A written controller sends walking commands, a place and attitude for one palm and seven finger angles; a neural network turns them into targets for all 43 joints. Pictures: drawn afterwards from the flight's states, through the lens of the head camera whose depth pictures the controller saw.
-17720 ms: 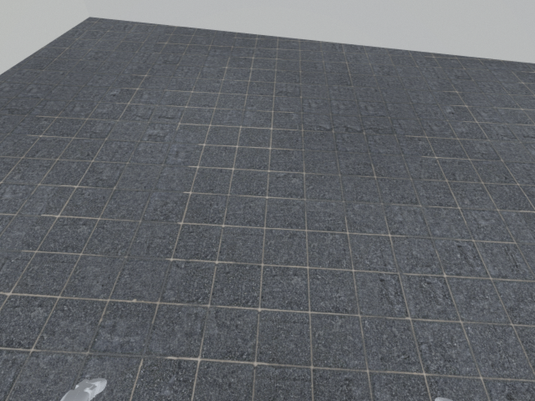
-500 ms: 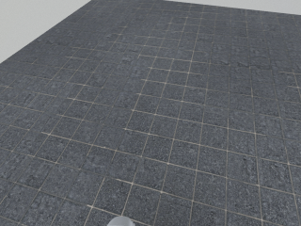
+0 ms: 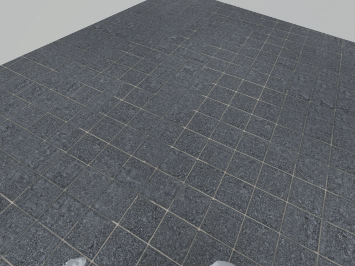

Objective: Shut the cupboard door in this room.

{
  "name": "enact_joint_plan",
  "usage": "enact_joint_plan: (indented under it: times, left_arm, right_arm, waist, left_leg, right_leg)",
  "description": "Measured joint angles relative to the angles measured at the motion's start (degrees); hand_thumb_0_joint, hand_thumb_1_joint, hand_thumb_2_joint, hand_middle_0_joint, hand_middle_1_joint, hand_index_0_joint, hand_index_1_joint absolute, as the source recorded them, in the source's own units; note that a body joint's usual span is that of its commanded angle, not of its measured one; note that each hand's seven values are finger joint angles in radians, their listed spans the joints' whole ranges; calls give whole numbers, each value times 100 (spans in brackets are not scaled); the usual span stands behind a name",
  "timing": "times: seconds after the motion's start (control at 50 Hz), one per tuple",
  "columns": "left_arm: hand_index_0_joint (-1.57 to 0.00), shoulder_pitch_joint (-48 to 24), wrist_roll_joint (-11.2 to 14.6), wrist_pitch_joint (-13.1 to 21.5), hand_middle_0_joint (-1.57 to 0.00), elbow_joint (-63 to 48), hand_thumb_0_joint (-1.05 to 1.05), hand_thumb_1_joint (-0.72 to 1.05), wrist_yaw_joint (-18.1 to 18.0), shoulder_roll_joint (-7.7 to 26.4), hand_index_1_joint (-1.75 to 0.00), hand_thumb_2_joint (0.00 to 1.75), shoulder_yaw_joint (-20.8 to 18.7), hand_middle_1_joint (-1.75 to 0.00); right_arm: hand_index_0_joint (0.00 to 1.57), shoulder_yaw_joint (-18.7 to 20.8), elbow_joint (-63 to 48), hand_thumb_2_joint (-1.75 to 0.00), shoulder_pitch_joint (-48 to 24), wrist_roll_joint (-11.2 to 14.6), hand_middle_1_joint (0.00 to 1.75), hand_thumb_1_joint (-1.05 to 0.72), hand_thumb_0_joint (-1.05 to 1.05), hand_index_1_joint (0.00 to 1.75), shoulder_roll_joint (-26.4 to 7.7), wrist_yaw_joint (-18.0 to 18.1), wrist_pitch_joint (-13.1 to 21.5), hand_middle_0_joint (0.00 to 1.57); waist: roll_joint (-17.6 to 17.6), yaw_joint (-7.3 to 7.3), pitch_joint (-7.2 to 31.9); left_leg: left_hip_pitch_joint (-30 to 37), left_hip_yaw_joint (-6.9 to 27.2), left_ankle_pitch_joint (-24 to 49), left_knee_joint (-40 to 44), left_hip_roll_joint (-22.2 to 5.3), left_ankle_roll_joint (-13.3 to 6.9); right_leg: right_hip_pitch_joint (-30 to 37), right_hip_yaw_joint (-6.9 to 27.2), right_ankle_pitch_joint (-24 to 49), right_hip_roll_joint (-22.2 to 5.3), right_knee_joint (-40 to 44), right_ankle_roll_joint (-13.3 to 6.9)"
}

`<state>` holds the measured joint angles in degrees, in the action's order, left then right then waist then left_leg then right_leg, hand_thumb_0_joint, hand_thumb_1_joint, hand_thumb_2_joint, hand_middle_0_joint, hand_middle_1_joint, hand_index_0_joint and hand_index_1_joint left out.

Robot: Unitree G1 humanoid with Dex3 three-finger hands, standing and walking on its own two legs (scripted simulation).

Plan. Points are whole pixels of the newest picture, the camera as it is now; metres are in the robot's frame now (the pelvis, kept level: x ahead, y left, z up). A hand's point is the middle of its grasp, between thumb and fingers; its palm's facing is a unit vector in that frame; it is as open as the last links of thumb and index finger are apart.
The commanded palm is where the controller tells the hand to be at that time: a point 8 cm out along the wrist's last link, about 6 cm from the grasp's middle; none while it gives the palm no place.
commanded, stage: turn or walk to find it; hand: left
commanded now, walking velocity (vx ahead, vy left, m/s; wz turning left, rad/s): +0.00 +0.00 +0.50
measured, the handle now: out of the picture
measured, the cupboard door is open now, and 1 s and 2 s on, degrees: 92 92 92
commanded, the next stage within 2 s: none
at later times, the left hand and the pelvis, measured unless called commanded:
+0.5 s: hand out of the picture -0.02 +0.14 -0.15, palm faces +0.30 -0.92 -0.27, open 7.4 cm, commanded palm none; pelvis -0.02 -0.06 +0.00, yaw +17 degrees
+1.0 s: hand out of the picture -0.04 +0.22 -0.16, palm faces +0.48 -0.84 -0.23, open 7.4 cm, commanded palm none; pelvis -0.01 -0.01 +0.01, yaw +29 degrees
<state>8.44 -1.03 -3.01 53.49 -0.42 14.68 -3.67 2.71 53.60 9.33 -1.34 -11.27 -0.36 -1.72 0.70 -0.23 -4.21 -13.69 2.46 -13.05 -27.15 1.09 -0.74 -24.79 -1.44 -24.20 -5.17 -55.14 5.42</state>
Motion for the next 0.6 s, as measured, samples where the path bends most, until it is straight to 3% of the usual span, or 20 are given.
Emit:
enact_joint_plan:
  times: [0.08,0.12,0.16,0.2,0.26,0.32,0.46,0.6]
  left_arm:
    - [-20,-174,38,71,-19,-152,0,91,-3,-103,-30,90,51,-29]
    - [-20,-189,41,174,-19,-235,0,91,1,-156,-30,90,86,-29]
    - [-20,-178,-7,272,-20,-263,0,91,-19,-286,-30,90,145,-29]
    - [-20,-75,-16,292,-20,-284,0,91,-33,-388,-30,90,191,-29]
    - [-20,97,-9,252,-20,-245,0,91,-53,-488,-30,90,208,-29]
    - [-20,219,-7,253,-20,-176,0,91,-58,-530,-30,90,220,-30]
    - [-20,442,-51,294,-20,-43,0,90,-64,-542,-30,90,207,-30]
    - [-20,625,-97,238,-20,145,0,90,-35,-304,-30,90,108,-30]
  right_arm:
    - [21,73,34,-90,173,-25,30,-90,1,30,-59,-3,-67,21]
    - [21,122,63,-90,276,-2,30,-90,1,30,-115,-5,-104,21]
    - [21,200,131,-90,318,23,30,-90,1,30,-212,6,-168,21]
    - [20,259,183,-90,393,13,30,-90,1,30,-278,-2,-249,20]
    - [20,312,254,-90,450,-22,30,-90,1,30,-350,-54,-300,20]
    - [20,320,285,-90,503,-23,30,-91,1,30,-370,-84,-294,20]
    - [20,261,393,-90,393,-8,30,-91,1,30,-338,-75,-351,20]
    - [20,144,227,-90,-104,63,30,-91,1,30,-252,-52,-225,20]
  waist:
    - [-148,151,-19]
    - [-224,173,-1]
    - [-403,209,-64]
    - [-427,221,-31]
    - [-414,210,6]
    - [-379,230,8]
    - [-214,79,-50]
    - [-3,-161,-150]
  left_leg:
    - [-237,233,-21,-215,48,140]
    - [-432,349,-115,-490,93,246]
    - [-736,413,-893,-1310,118,258]
    - [-1128,308,-1334,-2509,211,252]
    - [-1476,113,-1056,-3796,115,313]
    - [-1570,64,-699,-4262,-65,419]
    - [-1187,-96,-953,-3501,-361,560]
    - [-492,-544,-1253,-1720,-339,433]
  right_leg:
    - [462,-56,50,204,1192,-58]
    - [828,-144,676,284,2089,-178]
    - [860,-324,748,314,2046,-542]
    - [935,-462,613,210,2067,-719]
    - [1119,-610,692,108,2352,-753]
    - [1241,-816,790,45,2567,-777]
    - [1269,-1253,780,-132,2609,-791]
    - [1095,-1609,626,-374,2215,-644]
